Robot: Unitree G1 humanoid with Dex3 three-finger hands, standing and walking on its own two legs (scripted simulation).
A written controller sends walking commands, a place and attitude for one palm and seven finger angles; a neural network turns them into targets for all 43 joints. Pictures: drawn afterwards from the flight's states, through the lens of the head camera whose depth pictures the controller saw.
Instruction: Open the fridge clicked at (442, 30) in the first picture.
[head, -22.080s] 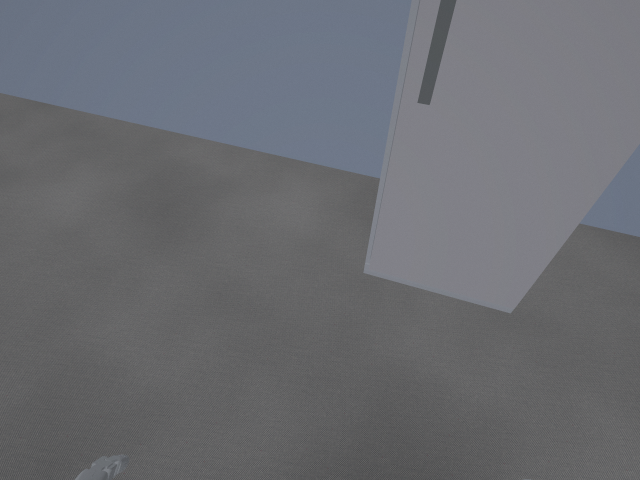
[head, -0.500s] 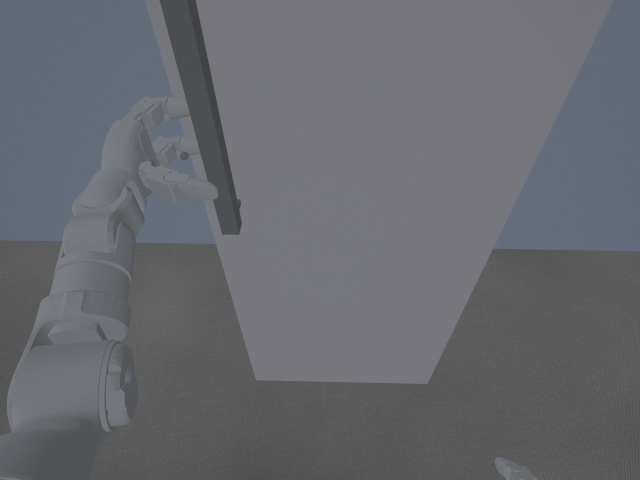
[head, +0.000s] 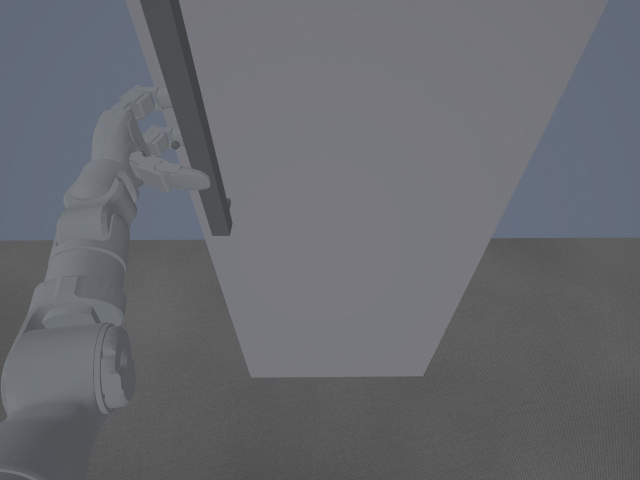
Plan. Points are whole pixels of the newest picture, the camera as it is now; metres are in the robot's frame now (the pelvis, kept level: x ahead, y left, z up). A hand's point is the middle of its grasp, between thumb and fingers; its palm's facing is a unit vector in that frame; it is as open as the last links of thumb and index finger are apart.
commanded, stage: slide the fingers in behind the handle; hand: left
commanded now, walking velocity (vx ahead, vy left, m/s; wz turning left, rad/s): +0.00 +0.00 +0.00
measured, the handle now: (193, 96) +0.49 +0.16 +0.25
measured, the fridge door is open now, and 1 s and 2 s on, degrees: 0 0 0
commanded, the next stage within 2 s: grip the handle and tug to test in 1.64 s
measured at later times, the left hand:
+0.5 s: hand (189, 154) +0.44 +0.16 +0.20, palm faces +0.02 -1.00 +0.01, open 14.0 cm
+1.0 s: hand (211, 155) +0.44 +0.14 +0.20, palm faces +0.04 -1.00 +0.01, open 14.0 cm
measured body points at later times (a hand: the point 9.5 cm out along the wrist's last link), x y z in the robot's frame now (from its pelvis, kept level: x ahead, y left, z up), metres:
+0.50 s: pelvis +0.00 +0.01 +0.00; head +0.00 +0.00 +0.45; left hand +0.43 +0.22 +0.20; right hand +0.12 -0.24 -0.10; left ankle +0.02 +0.11 -0.74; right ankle -0.04 -0.09 -0.74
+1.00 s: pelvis -0.01 -0.01 +0.00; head +0.00 -0.02 +0.45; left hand +0.43 +0.19 +0.20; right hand +0.11 -0.26 -0.11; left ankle +0.02 +0.11 -0.74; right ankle -0.04 -0.09 -0.74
